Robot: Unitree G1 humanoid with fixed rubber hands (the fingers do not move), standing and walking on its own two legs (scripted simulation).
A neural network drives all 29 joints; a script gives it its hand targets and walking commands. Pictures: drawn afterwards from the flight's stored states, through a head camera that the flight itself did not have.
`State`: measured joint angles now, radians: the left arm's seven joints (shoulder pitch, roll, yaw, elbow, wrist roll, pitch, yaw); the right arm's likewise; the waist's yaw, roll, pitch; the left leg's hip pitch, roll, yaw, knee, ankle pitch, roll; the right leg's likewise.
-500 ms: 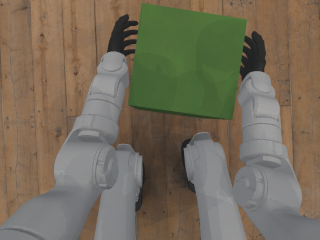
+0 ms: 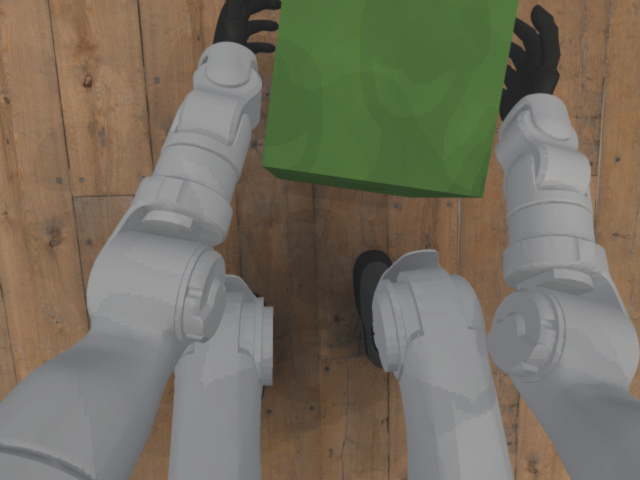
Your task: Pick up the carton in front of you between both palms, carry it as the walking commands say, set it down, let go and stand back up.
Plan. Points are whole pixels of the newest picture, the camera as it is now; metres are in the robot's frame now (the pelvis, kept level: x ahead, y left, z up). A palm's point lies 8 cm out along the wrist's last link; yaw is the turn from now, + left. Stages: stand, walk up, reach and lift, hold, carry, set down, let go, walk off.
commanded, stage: set down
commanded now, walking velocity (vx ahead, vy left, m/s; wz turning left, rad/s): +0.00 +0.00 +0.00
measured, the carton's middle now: (368, 104) +0.49 -0.10 -0.23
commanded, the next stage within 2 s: none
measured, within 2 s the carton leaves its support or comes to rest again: rests again in 0.94 s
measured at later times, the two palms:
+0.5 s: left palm (228, 64) +0.53 +0.05 -0.18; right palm (506, 108) +0.46 -0.24 -0.17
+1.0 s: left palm (216, 66) +0.53 +0.07 -0.19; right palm (508, 125) +0.44 -0.26 -0.18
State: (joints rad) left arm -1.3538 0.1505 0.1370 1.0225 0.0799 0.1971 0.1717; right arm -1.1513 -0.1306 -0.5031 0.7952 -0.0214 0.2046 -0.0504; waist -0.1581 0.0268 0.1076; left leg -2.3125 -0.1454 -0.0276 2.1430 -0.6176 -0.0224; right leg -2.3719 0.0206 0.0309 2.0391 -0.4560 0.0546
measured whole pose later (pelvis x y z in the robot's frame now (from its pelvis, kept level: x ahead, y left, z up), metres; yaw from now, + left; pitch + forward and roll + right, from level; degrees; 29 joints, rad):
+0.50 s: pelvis +0.00 +0.00 +0.00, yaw +0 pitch +42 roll -2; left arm -1.41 0.19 0.13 1.16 0.06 0.14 0.12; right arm -1.22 -0.17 -0.49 0.96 -0.08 0.15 -0.02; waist -0.16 0.05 0.20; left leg -2.28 -0.16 -0.02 2.17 -0.61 -0.01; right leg -2.33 0.01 0.04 2.06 -0.46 0.06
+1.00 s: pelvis -0.01 +0.00 -0.01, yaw +0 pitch +37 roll -2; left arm -1.43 0.28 0.05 1.20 -0.01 0.06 0.09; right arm -1.28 -0.22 -0.47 1.18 0.00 0.00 -0.05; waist -0.16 0.01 0.30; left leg -2.24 -0.15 -0.03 2.20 -0.62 -0.03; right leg -2.29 0.02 0.03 2.10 -0.45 0.06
